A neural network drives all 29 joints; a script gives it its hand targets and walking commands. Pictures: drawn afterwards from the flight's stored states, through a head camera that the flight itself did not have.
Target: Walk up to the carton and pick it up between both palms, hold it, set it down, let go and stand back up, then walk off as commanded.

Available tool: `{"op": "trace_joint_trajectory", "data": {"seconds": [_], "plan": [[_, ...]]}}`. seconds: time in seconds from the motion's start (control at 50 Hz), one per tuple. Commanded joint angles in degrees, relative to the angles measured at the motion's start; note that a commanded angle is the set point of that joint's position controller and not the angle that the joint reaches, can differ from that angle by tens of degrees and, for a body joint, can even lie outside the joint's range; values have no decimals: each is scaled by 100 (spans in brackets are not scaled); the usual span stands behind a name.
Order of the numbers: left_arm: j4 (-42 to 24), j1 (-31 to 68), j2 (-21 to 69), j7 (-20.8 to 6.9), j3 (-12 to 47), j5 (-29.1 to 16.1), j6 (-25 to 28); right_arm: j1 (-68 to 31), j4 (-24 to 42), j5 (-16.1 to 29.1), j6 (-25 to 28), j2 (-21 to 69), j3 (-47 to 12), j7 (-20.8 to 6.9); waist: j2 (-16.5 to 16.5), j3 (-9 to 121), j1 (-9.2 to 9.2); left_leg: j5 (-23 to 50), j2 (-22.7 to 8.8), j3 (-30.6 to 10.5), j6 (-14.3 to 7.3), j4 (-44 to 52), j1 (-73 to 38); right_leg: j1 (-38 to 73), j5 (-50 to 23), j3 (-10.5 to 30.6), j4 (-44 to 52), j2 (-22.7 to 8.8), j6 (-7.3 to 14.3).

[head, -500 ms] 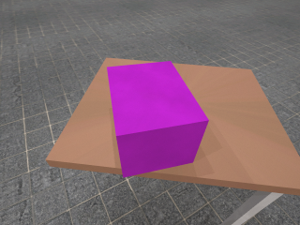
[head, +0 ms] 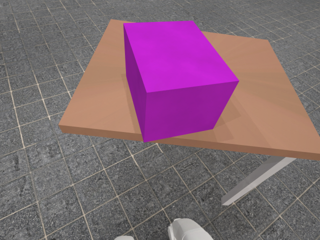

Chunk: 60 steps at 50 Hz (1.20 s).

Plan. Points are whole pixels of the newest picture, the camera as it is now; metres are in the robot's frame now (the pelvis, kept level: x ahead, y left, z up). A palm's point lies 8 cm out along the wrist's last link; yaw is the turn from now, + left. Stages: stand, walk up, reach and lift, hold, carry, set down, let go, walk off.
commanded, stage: walk off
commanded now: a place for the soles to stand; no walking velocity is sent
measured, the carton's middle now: (169, 78) +0.54 -0.03 +0.09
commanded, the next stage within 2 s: stand in 1.88 s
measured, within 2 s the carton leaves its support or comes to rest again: neither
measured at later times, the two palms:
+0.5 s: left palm out of the picture -0.07 +0.28 -0.10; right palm out of the picture -0.04 -0.33 -0.10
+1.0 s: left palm out of the picture -0.10 +0.33 -0.11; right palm out of the picture -0.13 -0.29 -0.07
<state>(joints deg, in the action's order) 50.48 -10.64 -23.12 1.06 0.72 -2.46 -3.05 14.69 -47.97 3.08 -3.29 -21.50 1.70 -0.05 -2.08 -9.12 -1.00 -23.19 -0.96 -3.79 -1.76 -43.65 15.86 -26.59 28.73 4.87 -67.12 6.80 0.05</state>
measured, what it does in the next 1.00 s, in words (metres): walks backwards: right foot, then left foot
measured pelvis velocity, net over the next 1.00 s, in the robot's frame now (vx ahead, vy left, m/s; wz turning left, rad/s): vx -0.16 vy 0.03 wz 0.02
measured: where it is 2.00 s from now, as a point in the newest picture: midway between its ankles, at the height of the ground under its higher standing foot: outside the picture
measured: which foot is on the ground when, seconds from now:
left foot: down 0.00-0.32, up 0.34-0.64, down 0.66-1.00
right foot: up 0.00-0.28, down 0.30-0.68, up 0.70-1.00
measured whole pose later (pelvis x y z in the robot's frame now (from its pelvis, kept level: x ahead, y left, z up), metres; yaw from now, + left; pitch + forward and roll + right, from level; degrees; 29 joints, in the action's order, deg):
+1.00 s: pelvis -0.16 +0.03 +0.02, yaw +1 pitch -1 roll -3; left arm 52.6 -14.8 -23.0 0.9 0.7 -2.5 -0.6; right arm 17.2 -53.1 3.1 0.9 -21.2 1.7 -1.0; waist -1.9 -0.3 -2.4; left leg -19.3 4.9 -4.3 -5.8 -32.5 12.0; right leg -20.5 20.8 8.1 -46.5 3.6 0.6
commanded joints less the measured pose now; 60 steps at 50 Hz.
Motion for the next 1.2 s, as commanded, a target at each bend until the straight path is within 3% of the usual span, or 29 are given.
{"op": "trace_joint_trajectory", "data": {"seconds": [0.0,0.04,0.08,0.18,0.22,0.24,0.26,0.28,0.3,0.32,0.34,0.38,0.44,0.52,0.58,0.6,0.62,0.64,0.66,0.68,0.7,0.76,0.8,0.88,1.0,1.08,1.14,1.16,1.18], "plan": [[-422,-243,-992,86,-599,307,36,-518,819,-585,97,-1566,510,245,1106,453,52,3388,-1204,-1236,-1151,1266,-183,-495,242,279,-306,87,33],[-488,-151,-992,71,-601,321,80,-113,780,-584,99,-1555,572,263,1144,821,-103,3963,-1241,-1380,-1171,1122,-1113,-647,321,330,305,-11,6],[-487,-154,-992,64,-609,328,94,-14,781,-569,100,-1569,609,259,1211,968,-131,4021,-1265,-1429,-1187,1140,-1165,-441,331,272,711,-108,14],[-388,-589,-1050,2,-654,351,79,-685,952,-521,61,-1608,626,186,1430,1059,121,2348,-1345,-1330,-1224,1462,-16,655,351,-34,1690,-379,150],[-260,-972,-1080,-25,-680,361,95,-1071,1009,-498,20,-1619,614,163,1301,1078,391,1526,-1049,-969,-921,1113,658,1381,-37,57,2875,-543,304],[-202,-1049,-1147,-30,-687,386,125,-1108,990,-485,-14,-1515,585,156,956,1036,463,939,-628,-732,-669,546,1048,1584,-106,566,3433,-608,436],[-220,-1023,-1406,-14,-701,424,172,-1029,999,-414,-39,-1313,532,151,-137,909,506,108,207,-298,-370,-611,1501,1344,-548,1882,4140,-1314,751],[-489,-481,-1761,19,-721,442,199,-829,956,-341,-53,-1163,491,189,-1015,720,361,-1486,947,-222,-90,-1727,1586,580,-1038,3508,4848,-2411,1153],[-577,-36,-1799,23,-719,481,198,-667,777,-393,-87,-1367,555,206,-572,596,219,-1560,865,-768,-95,-2438,1267,-127,-720,3608,4993,-2505,1284],[-630,310,-1718,40,-712,491,224,-579,670,-405,-103,-1422,558,157,-336,255,154,-1162,912,-952,-90,-2734,1135,-669,575,3331,5341,-2310,1182],[-680,559,-1604,69,-670,498,245,-505,602,-375,-130,-1466,541,112,-217,-9,47,-831,984,-935,-90,-2846,1128,-841,936,2997,5292,-2037,1007],[-701,717,-1480,75,-677,466,299,-188,459,-358,-116,-1504,544,66,-400,20,-80,-439,981,-831,0,-2850,1143,-470,798,2490,5017,-1684,808],[-650,377,-1419,73,-703,478,402,96,466,-385,12,-1441,510,-13,-338,747,6,-567,906,-713,156,-2422,1224,780,842,2297,4822,-1699,996],[-422,68,-1232,36,-609,459,403,225,201,-350,165,-1136,376,-85,-621,1341,106,-1004,478,-298,146,148,791,1637,899,1703,4891,-1673,998],[-298,23,-1164,-10,-584,351,299,635,-118,-413,287,-1075,428,-73,-510,1269,-102,-558,406,33,-77,2202,-300,1212,714,1201,4547,-1472,736],[-220,-209,-1024,1,-565,316,273,687,-169,-472,337,-1135,462,-49,-195,1213,-119,-803,182,-434,-197,2669,-514,970,130,1077,4006,-1350,607],[-160,-378,-850,8,-559,244,275,520,-103,-560,386,-1273,495,-36,560,978,-92,-1126,-371,-1507,-363,3062,-464,447,-237,787,3110,-979,374],[-87,-426,-708,30,-567,142,302,60,60,-656,424,-1490,508,-30,942,556,-1,-1030,-1150,-2574,-532,3286,-223,-302,-283,474,2359,-355,54],[-134,-336,-882,69,-675,181,307,-319,133,-630,466,-1623,478,-33,737,220,35,-1186,-1597,-2891,-771,3441,466,-281,-155,659,1815,-258,-109],[-92,-240,-1053,75,-687,191,320,-472,118,-576,510,-1624,434,-25,638,126,54,-1429,-1540,-2773,-737,3451,898,114,-280,808,1722,-357,-86],[36,-237,-1075,47,-664,145,335,-615,152,-582,547,-1459,369,-14,523,-18,116,-1203,-1230,-2352,-502,3415,862,174,-598,795,1760,-364,-54],[94,-276,-936,3,-622,121,406,-261,71,-586,610,-1295,324,10,793,273,24,753,-864,-1724,-153,2916,-259,18,-840,743,2053,-295,33],[74,-296,-922,6,-608,157,445,134,5,-583,623,-1360,399,16,923,600,-83,1600,-841,-1577,-120,2652,-934,-145,-804,564,2044,-242,89],[27,-306,-958,11,-598,221,463,335,-77,-590,620,-1492,487,19,935,716,-194,1765,-921,-1593,-309,2569,-1292,-313,-718,434,1980,-260,125],[-5,-400,-878,36,-553,214,535,296,-61,-586,621,-1412,459,47,909,897,-178,3551,-975,-1290,-458,2131,-1650,-265,-677,349,2219,-354,194],[-84,-390,-812,56,-533,215,604,267,-46,-601,608,-1392,453,65,901,1022,-185,4588,-1053,-1110,-677,1793,-1776,-137,-616,190,2648,-443,247],[-85,-464,-779,58,-532,227,657,81,-15,-593,582,-1394,433,56,812,1161,-63,4585,-993,-878,-787,1549,-1470,440,-857,-16,3246,-479,314],[-42,-602,-758,61,-532,235,689,-22,5,-577,570,-1381,416,42,736,1253,51,4381,-872,-668,-752,1407,-1186,940,-1206,-69,3680,-439,370],[44,-720,-743,81,-522,213,710,-329,89,-541,554,-1248,335,51,529,1295,237,4468,-708,-381,-576,1243,-713,1703,-2123,125,4274,-596,440]]}}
